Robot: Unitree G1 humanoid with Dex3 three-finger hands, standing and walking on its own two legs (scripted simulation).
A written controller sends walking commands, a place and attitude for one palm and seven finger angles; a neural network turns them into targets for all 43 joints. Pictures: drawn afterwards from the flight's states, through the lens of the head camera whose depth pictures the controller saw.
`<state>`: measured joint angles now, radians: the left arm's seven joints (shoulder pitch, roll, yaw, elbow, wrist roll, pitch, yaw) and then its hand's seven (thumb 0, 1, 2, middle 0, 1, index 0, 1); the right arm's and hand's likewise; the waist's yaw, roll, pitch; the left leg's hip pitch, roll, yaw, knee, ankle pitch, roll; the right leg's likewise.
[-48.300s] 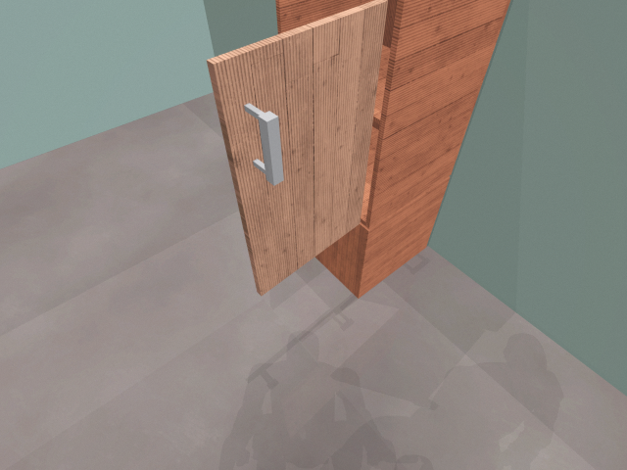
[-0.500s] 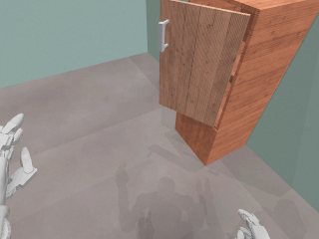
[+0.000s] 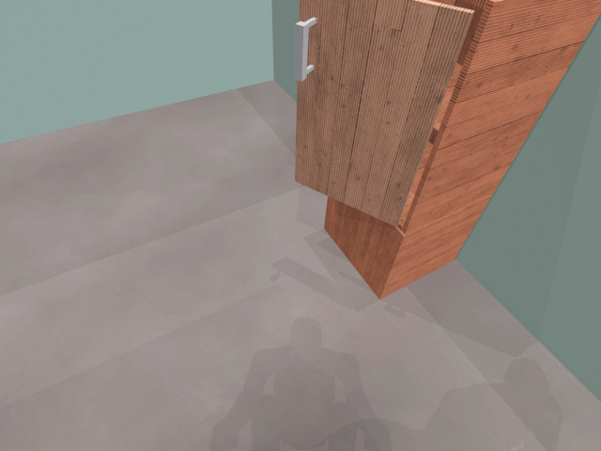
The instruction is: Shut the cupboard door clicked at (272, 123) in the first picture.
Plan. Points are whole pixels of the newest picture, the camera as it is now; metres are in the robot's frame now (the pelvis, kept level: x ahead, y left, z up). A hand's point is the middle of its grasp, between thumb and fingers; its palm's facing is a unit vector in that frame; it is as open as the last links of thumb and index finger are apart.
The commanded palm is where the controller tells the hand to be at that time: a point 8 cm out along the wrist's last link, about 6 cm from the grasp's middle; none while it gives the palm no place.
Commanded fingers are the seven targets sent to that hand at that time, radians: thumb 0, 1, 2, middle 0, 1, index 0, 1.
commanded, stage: let the arm hang, fingers relaxed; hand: left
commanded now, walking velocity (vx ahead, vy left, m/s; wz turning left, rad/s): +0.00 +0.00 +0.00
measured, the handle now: (306, 49) +0.93 +0.04 +0.11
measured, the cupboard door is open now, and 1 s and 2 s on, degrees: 28 28 28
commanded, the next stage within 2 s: look to check the result in 0.56 s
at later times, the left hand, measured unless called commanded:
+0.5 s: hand out of the picture +0.00 +0.15 -0.17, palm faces +0.00 -0.99 -0.14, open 7.3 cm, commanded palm none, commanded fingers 0.00 0.90 0.90 -0.20 -0.30 -0.20 -0.30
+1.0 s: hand out of the picture +0.00 +0.17 -0.17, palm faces +0.00 -0.98 -0.19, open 7.4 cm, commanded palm none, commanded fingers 0.00 0.90 0.90 -0.20 -0.30 -0.20 -0.30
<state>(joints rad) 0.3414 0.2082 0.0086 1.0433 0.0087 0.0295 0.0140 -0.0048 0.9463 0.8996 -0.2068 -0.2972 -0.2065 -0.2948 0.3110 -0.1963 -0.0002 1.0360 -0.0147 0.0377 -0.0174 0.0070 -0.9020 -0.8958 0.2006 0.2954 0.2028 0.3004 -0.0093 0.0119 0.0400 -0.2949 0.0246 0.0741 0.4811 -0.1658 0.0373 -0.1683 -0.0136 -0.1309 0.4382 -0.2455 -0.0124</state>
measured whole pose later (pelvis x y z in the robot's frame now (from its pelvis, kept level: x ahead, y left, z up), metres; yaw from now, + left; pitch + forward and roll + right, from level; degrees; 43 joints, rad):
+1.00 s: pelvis +0.02 +0.00 +0.00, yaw -2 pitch -1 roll +0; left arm 0.32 0.14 0.01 1.15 0.01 0.00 0.03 0.00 0.91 0.90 -0.20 -0.30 -0.20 -0.29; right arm 0.29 -0.14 -0.01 1.13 -0.01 0.01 -0.04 0.00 -0.90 -0.90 0.20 0.30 0.20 0.30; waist -0.01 0.02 0.03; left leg -0.22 0.02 0.11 0.41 -0.17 0.03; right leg -0.13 -0.02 -0.09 0.40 -0.25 -0.01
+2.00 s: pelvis +0.03 +0.00 +0.00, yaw +22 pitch +4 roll -2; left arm 0.07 0.24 0.07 0.87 0.02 0.05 0.02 0.00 0.91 0.90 -0.20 -0.30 -0.20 -0.29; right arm 0.22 -0.23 -0.07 0.94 -0.03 0.04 -0.01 0.00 -0.90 -0.90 0.20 0.30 0.21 0.30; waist -0.05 0.02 0.08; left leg -0.36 -0.09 -0.15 0.44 -0.13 0.06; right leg -0.42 -0.01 0.04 0.85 -0.39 0.06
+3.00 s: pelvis +0.15 +0.05 +0.00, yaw +60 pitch +1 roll +2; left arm 0.24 0.18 0.05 0.87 0.03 -0.03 0.00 0.00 0.91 0.90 -0.20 -0.30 -0.20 -0.29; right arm 0.29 -0.24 -0.08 0.98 -0.03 0.04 0.02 0.01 -0.90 -0.90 0.20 0.30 0.20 0.30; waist -0.03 0.03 0.03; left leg -0.50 0.00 -0.01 1.21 -0.36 0.00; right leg -0.24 -0.08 -0.16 0.51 -0.28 -0.02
